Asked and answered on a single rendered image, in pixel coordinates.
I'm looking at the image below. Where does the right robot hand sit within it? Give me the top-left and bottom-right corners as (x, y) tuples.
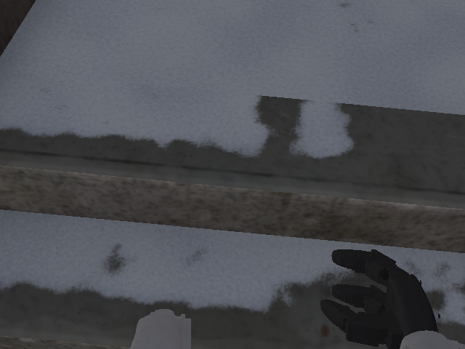
(320, 249), (440, 349)

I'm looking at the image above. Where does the left robot thigh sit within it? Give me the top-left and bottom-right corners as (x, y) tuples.
(130, 311), (191, 349)

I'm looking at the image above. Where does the robot right forearm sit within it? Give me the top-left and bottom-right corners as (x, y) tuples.
(400, 330), (450, 349)

